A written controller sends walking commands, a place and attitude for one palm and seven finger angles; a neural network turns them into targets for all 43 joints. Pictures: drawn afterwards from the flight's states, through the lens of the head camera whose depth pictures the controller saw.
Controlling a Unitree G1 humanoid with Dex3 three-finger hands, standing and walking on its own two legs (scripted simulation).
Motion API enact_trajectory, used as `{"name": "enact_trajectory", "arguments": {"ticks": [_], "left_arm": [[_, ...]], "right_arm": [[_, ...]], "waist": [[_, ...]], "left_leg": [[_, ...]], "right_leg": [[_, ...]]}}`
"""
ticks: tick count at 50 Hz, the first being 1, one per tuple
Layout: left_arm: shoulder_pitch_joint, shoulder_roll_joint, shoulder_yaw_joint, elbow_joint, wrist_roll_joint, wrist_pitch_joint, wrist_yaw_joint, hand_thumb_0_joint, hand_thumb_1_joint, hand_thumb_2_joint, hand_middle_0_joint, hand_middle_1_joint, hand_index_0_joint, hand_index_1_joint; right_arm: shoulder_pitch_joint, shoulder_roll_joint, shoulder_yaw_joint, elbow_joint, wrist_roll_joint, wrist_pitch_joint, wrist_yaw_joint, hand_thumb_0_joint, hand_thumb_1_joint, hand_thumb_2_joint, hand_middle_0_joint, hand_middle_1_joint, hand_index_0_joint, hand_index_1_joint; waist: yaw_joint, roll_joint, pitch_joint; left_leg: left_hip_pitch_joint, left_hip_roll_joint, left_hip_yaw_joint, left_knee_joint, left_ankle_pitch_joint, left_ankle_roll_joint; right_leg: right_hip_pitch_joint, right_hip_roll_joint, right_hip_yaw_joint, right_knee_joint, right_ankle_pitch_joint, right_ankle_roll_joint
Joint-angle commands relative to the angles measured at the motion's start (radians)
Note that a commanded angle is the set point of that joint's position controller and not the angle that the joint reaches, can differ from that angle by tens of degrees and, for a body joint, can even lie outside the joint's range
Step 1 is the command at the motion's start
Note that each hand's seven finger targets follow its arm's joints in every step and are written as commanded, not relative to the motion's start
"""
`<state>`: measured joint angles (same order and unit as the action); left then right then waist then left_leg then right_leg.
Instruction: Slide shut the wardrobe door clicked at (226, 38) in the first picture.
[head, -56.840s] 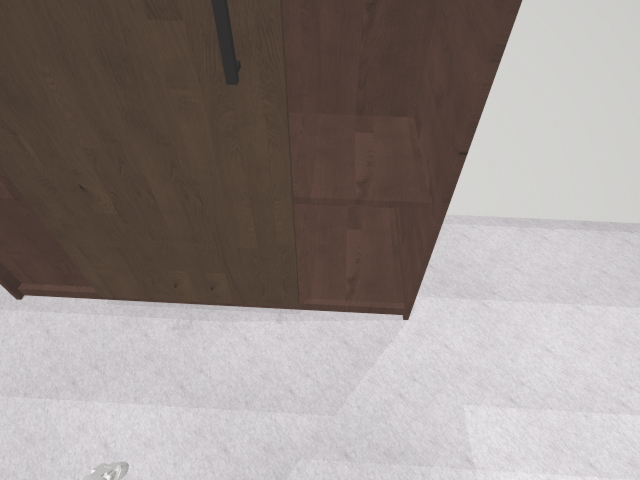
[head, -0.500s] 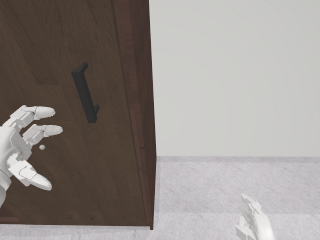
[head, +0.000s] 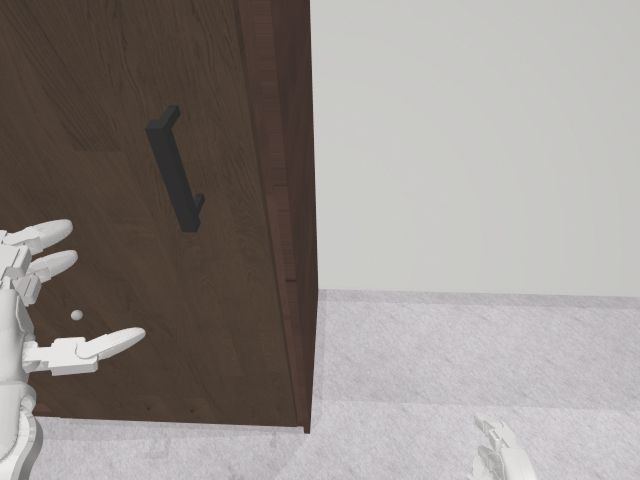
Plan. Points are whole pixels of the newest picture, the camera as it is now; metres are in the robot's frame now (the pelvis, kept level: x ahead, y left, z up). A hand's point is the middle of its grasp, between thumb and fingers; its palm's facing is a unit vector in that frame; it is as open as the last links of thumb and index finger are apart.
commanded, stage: draw the hand back to the body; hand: left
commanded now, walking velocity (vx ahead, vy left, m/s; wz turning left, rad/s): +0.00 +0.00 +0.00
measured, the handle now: (181, 171) +0.40 +0.23 +0.21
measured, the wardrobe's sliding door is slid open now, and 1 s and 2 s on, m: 0.02 0.02 0.02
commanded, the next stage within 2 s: step back with the hand held close in 0.76 s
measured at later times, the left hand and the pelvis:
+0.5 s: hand (88, 320) +0.21 +0.27 +0.16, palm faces +0.43 -0.83 -0.36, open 7.9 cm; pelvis +0.02 +0.01 +0.00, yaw -1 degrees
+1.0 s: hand (79, 315) +0.21 +0.27 +0.17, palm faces +0.45 -0.80 -0.39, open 7.4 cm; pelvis +0.00 +0.00 +0.00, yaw -1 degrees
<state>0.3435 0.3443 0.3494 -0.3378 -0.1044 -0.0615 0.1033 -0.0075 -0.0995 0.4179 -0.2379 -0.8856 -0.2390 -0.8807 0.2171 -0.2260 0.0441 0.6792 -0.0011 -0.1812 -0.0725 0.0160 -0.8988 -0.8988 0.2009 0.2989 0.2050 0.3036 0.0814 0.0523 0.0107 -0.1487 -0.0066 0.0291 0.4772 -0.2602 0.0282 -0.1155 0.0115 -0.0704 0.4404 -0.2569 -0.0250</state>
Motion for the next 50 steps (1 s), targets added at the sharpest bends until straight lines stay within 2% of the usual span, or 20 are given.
{"name": "enact_trajectory", "arguments": {"ticks": [1,3,7,8,9,13,17,19,26,27,33,37,42,43,44,45,46,47,48,50], "left_arm": [[-0.088,0.212,0.109,-0.24,0.016,-0.092,0.027,0.0,0.248,0.585,-0.223,-0.683,-0.223,-0.683],[-0.058,0.215,0.113,-0.221,0.016,-0.091,0.025,0.0,0.32,0.62,-0.22,-0.64,-0.22,-0.64],[-0.026,0.204,0.11,-0.232,0.02,-0.094,0.019,0.0,0.465,0.69,-0.215,-0.555,-0.215,-0.555],[-0.016,0.203,0.11,-0.22,0.02,-0.094,0.018,0.0,0.501,0.707,-0.214,-0.534,-0.214,-0.534],[-0.006,0.192,0.1,-0.218,0.02,-0.092,0.016,0.0,0.538,0.725,-0.213,-0.512,-0.213,-0.512],[0.003,0.199,0.104,-0.254,0.023,-0.093,0.015,0.0,0.682,0.795,-0.207,-0.427,-0.207,-0.427],[0.012,0.191,0.092,-0.283,0.029,-0.086,0.015,0.0,0.827,0.865,-0.202,-0.342,-0.202,-0.342],[0.032,0.186,0.091,-0.262,0.025,-0.079,0.014,0.0,0.9,0.9,-0.2,-0.3,-0.2,-0.3],[-0.005,0.188,0.087,-0.289,0.029,-0.068,0.015,0.0,0.9,0.9,-0.2,-0.3,-0.2,-0.3],[-0.003,0.183,0.084,-0.273,0.028,-0.064,0.015,0.0,0.9,0.9,-0.2,-0.3,-0.2,-0.3],[0.001,0.188,0.088,-0.267,0.026,-0.058,0.014,0.0,0.9,0.9,-0.2,-0.3,-0.2,-0.3],[-0.002,0.187,0.088,-0.271,0.025,-0.061,0.014,0.0,0.9,0.9,-0.2,-0.3,-0.2,-0.3],[0.0,0.186,0.087,-0.264,0.024,-0.066,0.013,0.0,0.9,0.9,-0.2,-0.3,-0.2,-0.3],[-0.004,0.189,0.087,-0.266,0.026,-0.068,0.013,0.0,0.9,0.9,-0.2,-0.3,-0.2,-0.3],[-0.073,0.22,0.112,-0.25,0.027,-0.07,0.022,0.0,0.9,0.9,-0.2,-0.3,-0.2,-0.3],[-0.181,0.326,0.217,-0.327,0.033,-0.118,0.032,0.0,0.9,0.9,-0.2,-0.3,-0.2,-0.3],[-0.066,0.241,0.158,-0.23,0.036,-0.126,0.024,0.0,0.9,0.9,-0.2,-0.3,-0.2,-0.3],[-0.004,0.207,0.129,-0.201,0.044,-0.129,0.02,0.0,0.9,0.9,-0.2,-0.3,-0.2,-0.3],[-0.003,0.205,0.12,-0.233,0.047,-0.14,0.018,0.0,0.9,0.9,-0.2,-0.3,-0.2,-0.3],[0.049,0.195,0.112,-0.235,0.049,-0.151,0.023,0.0,0.9,0.9,-0.2,-0.3,-0.2,-0.3]], "right_arm": [[-0.155,-0.112,-0.06,-0.174,0.001,-0.054,-0.009,0.0,-0.9,-0.9,0.2,0.3,0.2,0.3],[-0.156,-0.113,-0.062,-0.177,0.002,-0.044,-0.007,0.0,-0.9,-0.9,0.2,0.3,0.2,0.3],[-0.15,-0.111,-0.066,-0.183,0.002,-0.029,-0.004,0.0,-0.9,-0.9,0.2,0.3,0.2,0.3],[-0.149,-0.113,-0.068,-0.185,0.003,-0.026,-0.005,0.0,-0.9,-0.9,0.2,0.3,0.2,0.3],[-0.15,-0.113,-0.067,-0.187,0.004,-0.022,-0.005,0.0,-0.9,-0.9,0.2,0.3,0.2,0.3],[-0.142,-0.112,-0.07,-0.197,0.002,-0.015,-0.004,0.0,-0.9,-0.9,0.2,0.3,0.2,0.3],[-0.14,-0.11,-0.069,-0.201,0.0,-0.01,-0.002,0.0,-0.9,-0.9,0.2,0.3,0.2,0.3],[-0.137,-0.111,-0.068,-0.206,0.0,-0.004,-0.003,0.0,-0.9,-0.9,0.2,0.3,0.2,0.3],[-0.142,-0.107,-0.064,-0.208,-0.002,0.006,-0.004,0.0,-0.9,-0.9,0.2,0.3,0.2,0.3],[-0.143,-0.106,-0.062,-0.206,-0.003,0.007,-0.004,0.0,-0.9,-0.9,0.2,0.3,0.2,0.3],[-0.146,-0.108,-0.063,-0.207,-0.005,0.012,-0.005,0.0,-0.9,-0.9,0.2,0.3,0.2,0.3],[-0.152,-0.104,-0.062,-0.205,-0.005,0.012,-0.006,0.0,-0.9,-0.9,0.2,0.3,0.2,0.3],[-0.16,-0.104,-0.064,-0.205,-0.004,0.012,-0.007,0.0,-0.9,-0.9,0.2,0.3,0.2,0.3],[-0.159,-0.106,-0.065,-0.204,-0.003,0.01,-0.008,0.0,-0.9,-0.9,0.2,0.3,0.2,0.3],[-0.157,-0.109,-0.063,-0.192,-0.003,0.01,-0.011,0.0,-0.9,-0.9,0.2,0.3,0.2,0.3],[-0.157,-0.128,-0.058,-0.243,0.007,0.03,-0.008,0.0,-0.9,-0.9,0.2,0.3,0.2,0.3],[-0.146,-0.114,-0.059,-0.217,-0.003,0.045,-0.01,0.0,-0.9,-0.9,0.2,0.3,0.2,0.3],[-0.14,-0.119,-0.064,-0.225,-0.005,0.058,-0.005,0.0,-0.9,-0.9,0.2,0.3,0.2,0.3],[-0.149,-0.123,-0.069,-0.236,-0.007,0.068,-0.004,0.0,-0.9,-0.9,0.2,0.3,0.2,0.3],[-0.13,-0.123,-0.076,-0.247,-0.003,0.084,-0.002,0.0,-0.9,-0.9,0.2,0.3,0.2,0.3]], "waist": [[-0.001,0.008,-0.107],[0.001,-0.018,-0.081],[0.002,0.016,-0.072],[0.001,-0.018,-0.058],[-0.001,-0.001,-0.047],[0.0,0.0,-0.074],[-0.001,0.041,-0.084],[-0.003,-0.002,-0.06],[-0.005,0.046,-0.07],[-0.005,0.02,-0.059],[-0.005,-0.002,-0.061],[-0.002,0.022,-0.062],[-0.002,-0.003,-0.049],[-0.003,0.024,-0.042],[-0.01,0.019,-0.028],[-0.044,0.009,0.048],[-0.052,-0.042,0.029],[-0.051,-0.074,0.006],[-0.051,-0.038,-0.017],[-0.054,-0.03,-0.091]], "left_leg": [[0.049,0.031,-0.036,-0.087,0.194,0.0],[0.039,0.034,-0.036,-0.093,0.203,-0.002],[0.043,0.036,-0.034,-0.098,0.231,-0.007],[0.04,0.04,-0.037,-0.1,0.229,-0.008],[0.041,0.04,-0.035,-0.102,0.231,-0.007],[0.054,0.041,-0.037,-0.101,0.255,-0.011],[0.07,0.042,-0.037,-0.097,0.292,-0.016],[0.057,0.043,-0.038,-0.1,0.288,-0.015],[0.073,0.04,-0.036,-0.095,0.309,-0.017],[0.068,0.041,-0.041,-0.098,0.303,-0.018],[0.072,0.04,-0.038,-0.104,0.28,-0.015],[0.073,0.037,-0.032,-0.105,0.268,-0.013],[0.069,0.035,-0.029,-0.11,0.236,-0.01],[0.069,0.034,-0.029,-0.113,0.228,-0.012],[0.06,0.033,-0.031,-0.119,0.206,-0.013],[-0.014,0.043,-0.045,-0.087,0.111,0.011],[-0.001,0.036,-0.052,-0.06,0.106,0.015],[0.004,0.038,-0.047,-0.043,0.117,0.015],[0.01,0.037,-0.042,-0.037,0.138,0.014],[0.021,0.049,-0.04,-0.04,0.183,0.012]], "right_leg": [[0.012,-0.034,0.057,-0.08,0.166,-0.002],[0.015,-0.032,0.054,-0.086,0.169,-0.001],[0.017,-0.029,0.057,-0.081,0.188,-0.001],[0.011,-0.026,0.053,-0.088,0.182,0.0],[0.007,-0.026,0.056,-0.088,0.183,0.0],[0.024,-0.023,0.054,-0.086,0.2,-0.001],[0.023,-0.022,0.056,-0.08,0.221,-0.001],[0.021,-0.02,0.054,-0.084,0.223,0.0],[0.026,-0.021,0.058,-0.086,0.239,-0.002],[0.021,-0.02,0.054,-0.087,0.232,-0.001],[0.028,-0.018,0.055,-0.103,0.221,-0.001],[0.029,-0.021,0.059,-0.105,0.219,0.0],[0.026,-0.021,0.061,-0.121,0.195,0.001],[0.024,-0.02,0.062,-0.129,0.184,0.0],[0.016,-0.021,0.062,-0.134,0.165,0.0],[-0.105,-0.067,0.18,-0.194,0.196,0.002],[-0.12,-0.093,0.19,-0.2,0.208,-0.001],[-0.132,-0.104,0.2,-0.201,0.215,-0.002],[-0.132,-0.11,0.198,-0.194,0.246,-0.001],[-0.105,-0.113,0.183,-0.157,0.279,0.003]]}}
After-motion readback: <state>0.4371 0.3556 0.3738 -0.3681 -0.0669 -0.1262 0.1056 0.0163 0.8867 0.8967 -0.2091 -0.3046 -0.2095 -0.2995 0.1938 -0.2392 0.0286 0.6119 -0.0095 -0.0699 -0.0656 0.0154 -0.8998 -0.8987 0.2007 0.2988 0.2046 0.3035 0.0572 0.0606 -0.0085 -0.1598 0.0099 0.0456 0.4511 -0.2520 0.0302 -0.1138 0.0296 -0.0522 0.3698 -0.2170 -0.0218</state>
